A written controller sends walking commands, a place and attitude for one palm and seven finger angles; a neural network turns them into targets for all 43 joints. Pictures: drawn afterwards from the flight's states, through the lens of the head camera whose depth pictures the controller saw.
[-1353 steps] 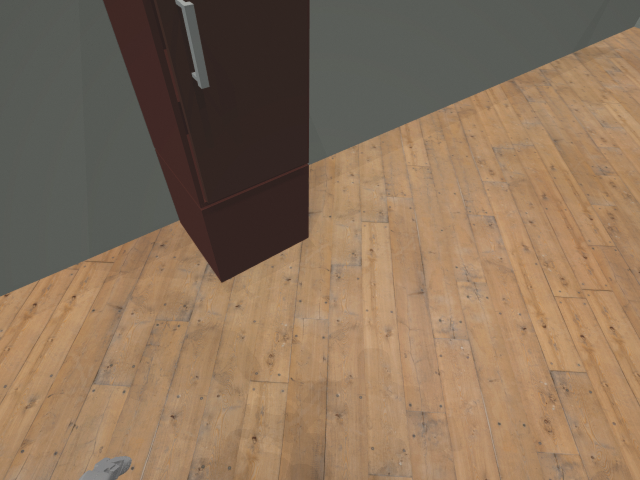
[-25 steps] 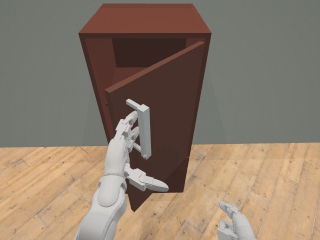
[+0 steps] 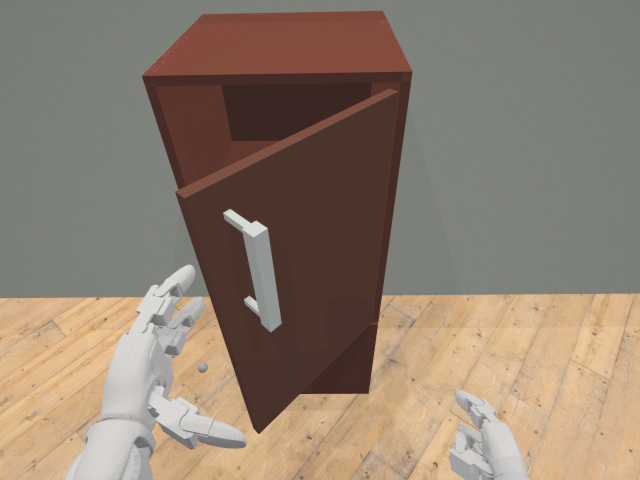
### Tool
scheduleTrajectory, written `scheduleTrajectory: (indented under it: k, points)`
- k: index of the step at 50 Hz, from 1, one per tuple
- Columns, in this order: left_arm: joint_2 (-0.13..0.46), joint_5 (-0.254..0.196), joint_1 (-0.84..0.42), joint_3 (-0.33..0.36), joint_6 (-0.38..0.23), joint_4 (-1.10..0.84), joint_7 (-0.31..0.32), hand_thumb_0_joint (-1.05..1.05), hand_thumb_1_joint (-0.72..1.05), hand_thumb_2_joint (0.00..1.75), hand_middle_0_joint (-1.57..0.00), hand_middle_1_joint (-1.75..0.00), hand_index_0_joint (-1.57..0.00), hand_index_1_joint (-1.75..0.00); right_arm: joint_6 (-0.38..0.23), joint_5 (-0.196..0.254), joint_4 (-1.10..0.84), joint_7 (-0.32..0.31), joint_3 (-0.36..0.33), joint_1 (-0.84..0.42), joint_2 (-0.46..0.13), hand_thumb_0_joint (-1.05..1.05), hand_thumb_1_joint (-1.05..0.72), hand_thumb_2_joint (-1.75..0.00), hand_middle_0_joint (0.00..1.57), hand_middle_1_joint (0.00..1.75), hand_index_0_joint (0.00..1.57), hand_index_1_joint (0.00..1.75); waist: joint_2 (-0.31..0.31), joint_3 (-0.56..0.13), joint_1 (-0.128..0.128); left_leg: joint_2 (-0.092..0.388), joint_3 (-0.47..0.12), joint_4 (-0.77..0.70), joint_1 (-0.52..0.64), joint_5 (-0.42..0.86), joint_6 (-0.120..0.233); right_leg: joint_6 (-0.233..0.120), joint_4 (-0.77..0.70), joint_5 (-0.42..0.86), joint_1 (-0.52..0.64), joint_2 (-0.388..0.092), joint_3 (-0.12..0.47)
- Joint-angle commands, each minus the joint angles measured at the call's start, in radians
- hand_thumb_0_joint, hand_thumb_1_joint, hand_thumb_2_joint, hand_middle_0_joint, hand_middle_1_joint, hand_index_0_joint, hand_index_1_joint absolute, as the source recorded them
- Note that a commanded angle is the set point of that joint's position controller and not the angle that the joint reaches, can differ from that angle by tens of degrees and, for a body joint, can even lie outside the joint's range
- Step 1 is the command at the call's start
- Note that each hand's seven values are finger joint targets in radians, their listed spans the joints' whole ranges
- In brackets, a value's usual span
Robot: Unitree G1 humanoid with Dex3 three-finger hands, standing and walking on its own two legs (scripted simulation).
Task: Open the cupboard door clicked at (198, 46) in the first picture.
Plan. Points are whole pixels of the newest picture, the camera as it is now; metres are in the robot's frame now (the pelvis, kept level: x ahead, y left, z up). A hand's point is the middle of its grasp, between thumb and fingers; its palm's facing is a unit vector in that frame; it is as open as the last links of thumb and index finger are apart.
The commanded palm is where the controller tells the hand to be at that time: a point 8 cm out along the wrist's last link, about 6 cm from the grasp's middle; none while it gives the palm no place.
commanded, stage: slide the hand sideways off the handle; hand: left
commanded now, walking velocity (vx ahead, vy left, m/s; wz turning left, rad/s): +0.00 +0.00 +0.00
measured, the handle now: (253, 273) +0.32 +0.12 +0.13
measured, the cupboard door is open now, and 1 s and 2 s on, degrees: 47 47 47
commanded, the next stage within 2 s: draw the hand back to the body in 0.14 s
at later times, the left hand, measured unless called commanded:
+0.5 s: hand (154, 378) +0.18 +0.18 +0.13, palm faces +0.10 -0.99 -0.06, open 16.3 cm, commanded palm +0.14 +0.24 +0.14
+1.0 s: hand (88, 369) +0.18 +0.25 +0.14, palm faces +0.31 -0.91 -0.29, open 14.4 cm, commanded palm +0.13 +0.29 +0.16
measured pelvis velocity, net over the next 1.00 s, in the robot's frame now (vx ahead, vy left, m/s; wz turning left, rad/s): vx -0.01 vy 0.04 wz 0.00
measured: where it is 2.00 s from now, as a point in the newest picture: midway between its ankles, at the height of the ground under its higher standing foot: outside the picture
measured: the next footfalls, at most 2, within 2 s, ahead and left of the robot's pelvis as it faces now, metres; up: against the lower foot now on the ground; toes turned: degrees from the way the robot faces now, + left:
none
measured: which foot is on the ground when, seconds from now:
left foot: down 0.00-1.00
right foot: down 0.00-1.00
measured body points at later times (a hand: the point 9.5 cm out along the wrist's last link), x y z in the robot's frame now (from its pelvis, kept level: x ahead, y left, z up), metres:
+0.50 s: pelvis -0.01 +0.01 -0.01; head -0.04 -0.01 +0.44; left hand +0.16 +0.24 +0.14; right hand +0.19 -0.20 -0.07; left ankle +0.00 +0.12 -0.73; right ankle -0.01 -0.07 -0.73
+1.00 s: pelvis -0.01 +0.04 +0.01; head -0.03 +0.03 +0.45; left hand +0.16 +0.30 +0.16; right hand +0.19 -0.16 -0.06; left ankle +0.00 +0.12 -0.73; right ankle -0.01 -0.07 -0.73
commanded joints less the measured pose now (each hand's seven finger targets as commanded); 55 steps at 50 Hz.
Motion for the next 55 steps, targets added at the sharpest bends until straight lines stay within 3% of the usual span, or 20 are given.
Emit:
scheduleTrajectory:
  k: [1, 4, 7, 11, 15, 21, 22, 28, 29, 32, 37, 38, 39, 40, 47, 51, 55]
  points:
    - [0.083, -0.042, -0.039, 0.092, -0.101, -0.263, -0.053, 0.00, -0.50, 0.30, -0.15, -0.30, -0.15, -0.30, -0.098, 0.005, -0.182, -0.009, -0.037, -0.126, -0.093, 0.00, -0.90, -0.90, 0.20, 0.30, 0.20, 0.30, -0.068, -0.071, -0.003, -0.008, 0.008, -0.020, 0.000, 0.212, 0.035, 0.071, -0.084, 0.311, -0.007, -0.072, 0.071]
    - [0.090, -0.059, 0.001, 0.100, -0.126, -0.278, -0.093, 0.00, -0.50, 0.30, -0.15, -0.30, -0.15, -0.30, -0.135, 0.009, -0.179, -0.013, -0.043, -0.109, -0.099, 0.00, -0.90, -0.90, 0.20, 0.30, 0.20, 0.30, -0.033, -0.061, -0.005, -0.010, 0.004, 0.001, -0.004, 0.217, 0.036, 0.074, -0.080, 0.318, -0.028, -0.078, 0.076]
    - [0.110, -0.081, -0.007, 0.124, -0.144, -0.249, -0.120, 0.00, -0.50, 0.30, -0.15, -0.30, -0.15, -0.30, -0.168, 0.010, -0.164, -0.020, -0.047, -0.094, -0.108, 0.00, -0.90, -0.90, 0.20, 0.30, 0.20, 0.30, -0.089, -0.027, -0.018, -0.011, -0.007, 0.026, -0.035, 0.186, 0.035, 0.085, -0.097, 0.273, -0.060, -0.087, 0.098]
    - [0.104, -0.084, -0.044, 0.125, -0.161, -0.232, -0.119, 0.00, -0.50, 0.30, -0.15, -0.30, -0.15, -0.30, -0.206, 0.009, -0.156, -0.028, -0.051, -0.098, -0.111, 0.00, -0.90, -0.90, 0.20, 0.30, 0.20, 0.30, -0.083, -0.015, -0.011, -0.017, -0.013, 0.037, -0.061, 0.132, 0.033, 0.081, -0.114, 0.131, -0.096, -0.099, 0.113]
    - [0.153, -0.081, -0.054, 0.173, -0.168, -0.243, -0.104, 0.00, -0.50, 0.30, -0.15, -0.30, -0.15, -0.30, -0.228, 0.010, -0.151, -0.030, -0.051, -0.102, -0.109, 0.00, -0.90, -0.90, 0.20, 0.30, 0.20, 0.30, -0.079, -0.043, 0.003, -0.018, -0.018, 0.045, -0.075, 0.114, 0.032, 0.081, -0.119, 0.078, -0.086, -0.112, 0.132]
    - [0.157, -0.103, -0.050, 0.193, -0.156, -0.265, -0.113, 0.00, -0.50, 0.30, -0.15, -0.30, -0.15, -0.30, -0.253, 0.017, -0.148, -0.033, -0.045, -0.106, -0.108, 0.00, -0.90, -0.90, 0.20, 0.30, 0.20, 0.30, -0.018, -0.065, 0.016, -0.013, -0.018, 0.020, -0.051, 0.138, 0.032, 0.064, -0.086, 0.105, -0.082, -0.086, 0.076]
    - [0.161, -0.111, -0.029, 0.206, -0.145, -0.236, -0.119, 0.00, -0.50, 0.30, -0.15, -0.30, -0.15, -0.30, -0.255, 0.018, -0.142, -0.034, -0.044, -0.107, -0.109, 0.00, -0.90, -0.90, 0.20, 0.30, 0.20, 0.30, -0.058, -0.052, 0.016, -0.011, -0.022, 0.019, -0.063, 0.139, 0.032, 0.065, -0.088, 0.106, -0.077, -0.083, 0.072]
    - [0.166, -0.123, -0.060, 0.211, -0.080, -0.259, -0.145, 0.00, -0.50, 0.30, -0.15, -0.30, -0.15, -0.30, -0.256, 0.026, -0.142, -0.040, -0.037, -0.111, -0.119, 0.00, -0.90, -0.90, 0.20, 0.30, 0.20, 0.30, -0.001, -0.037, 0.015, -0.007, -0.029, -0.022, -0.050, 0.142, 0.031, 0.054, -0.060, 0.117, -0.089, -0.062, 0.017]
    - [0.176, -0.126, -0.061, 0.226, -0.069, -0.256, -0.145, 0.00, -0.50, 0.30, -0.15, -0.30, -0.15, -0.30, -0.257, 0.026, -0.142, -0.042, -0.039, -0.110, -0.119, 0.00, -0.90, -0.90, 0.20, 0.30, 0.20, 0.30, -0.021, -0.032, 0.017, -0.004, -0.033, -0.026, -0.051, 0.139, 0.030, 0.054, -0.056, 0.113, -0.093, -0.057, 0.010]
    - [0.189, -0.125, -0.088, 0.236, -0.065, -0.295, -0.142, 0.00, -0.50, 0.30, -0.15, -0.30, -0.15, -0.30, -0.263, 0.026, -0.142, -0.043, -0.036, -0.113, -0.122, 0.00, -0.90, -0.90, 0.20, 0.30, 0.20, 0.30, 0.009, -0.045, 0.019, -0.004, -0.040, -0.033, -0.034, 0.147, 0.027, 0.047, -0.048, 0.115, -0.091, -0.051, 0.000]
    - [0.199, -0.128, -0.089, 0.251, -0.063, -0.304, -0.147, 0.00, -0.32, 0.37, -0.16, -0.30, -0.16, -0.30, -0.270, 0.027, -0.132, -0.040, -0.034, -0.104, -0.126, 0.00, -0.90, -0.90, 0.20, 0.30, 0.20, 0.30, 0.005, -0.058, 0.019, 0.000, -0.052, -0.047, -0.020, 0.161, 0.015, 0.043, -0.033, 0.130, -0.083, -0.042, -0.020]
    - [0.328, 0.031, -0.123, 0.254, -0.129, -0.375, -0.031, 0.00, -0.29, 0.39, -0.16, -0.30, -0.16, -0.30, -0.262, 0.002, -0.136, -0.049, -0.031, -0.127, -0.120, 0.00, -0.90, -0.90, 0.20, 0.30, 0.20, 0.30, 0.032, -0.021, 0.028, 0.003, -0.051, -0.083, -0.031, 0.142, 0.023, 0.032, -0.092, 0.120, -0.046, -0.060, 0.043]
    - [0.247, 0.041, -0.048, 0.229, -0.142, -0.291, 0.017, 0.00, -0.26, 0.40, -0.16, -0.30, -0.16, -0.30, -0.256, -0.010, -0.122, -0.051, -0.027, -0.108, -0.107, 0.00, -0.90, -0.90, 0.20, 0.30, 0.20, 0.30, 0.004, 0.028, 0.017, 0.007, -0.056, -0.101, -0.035, 0.122, 0.015, 0.029, -0.107, 0.092, -0.054, -0.065, 0.037]
    - [0.204, 0.046, -0.006, 0.198, -0.145, -0.251, 0.033, 0.00, -0.22, 0.42, -0.16, -0.30, -0.16, -0.30, -0.248, -0.010, -0.119, -0.047, -0.027, -0.105, -0.106, 0.00, -0.90, -0.90, 0.20, 0.30, 0.20, 0.30, -0.036, 0.049, 0.012, 0.011, -0.059, -0.112, -0.041, 0.104, 0.014, 0.031, -0.111, 0.073, -0.060, -0.066, 0.034]
    - [0.265, 0.103, -0.052, 0.251, -0.205, -0.249, 0.104, 0.00, 0.02, 0.52, -0.17, -0.30, -0.17, -0.30, -0.201, -0.020, -0.097, -0.043, -0.038, -0.124, -0.116, 0.00, -0.90, -0.90, 0.20, 0.30, 0.20, 0.30, 0.022, 0.028, 0.014, 0.030, -0.059, -0.192, 0.025, 0.089, 0.014, 0.030, -0.151, 0.067, 0.021, -0.064, 0.043]
    - [0.276, 0.116, -0.065, 0.274, -0.226, -0.270, 0.121, 0.00, 0.17, 0.58, -0.17, -0.30, -0.17, -0.30, -0.194, -0.025, -0.086, -0.042, -0.044, -0.123, -0.116, 0.00, -0.90, -0.90, 0.20, 0.30, 0.20, 0.30, 0.060, -0.009, 0.016, 0.032, -0.061, -0.215, 0.063, 0.156, 0.007, 0.028, -0.155, 0.119, 0.069, -0.063, 0.042]
    - [0.298, 0.113, -0.020, 0.319, -0.233, -0.233, 0.127, 0.00, 0.31, 0.64, -0.18, -0.30, -0.18, -0.30, -0.184, -0.025, -0.073, -0.039, -0.053, -0.121, -0.119, 0.00, -0.90, -0.90, 0.20, 0.30, 0.20, 0.30, 0.020, -0.019, 0.023, 0.036, -0.053, -0.218, 0.079, 0.243, -0.001, 0.029, -0.163, 0.176, 0.101, -0.061, 0.040]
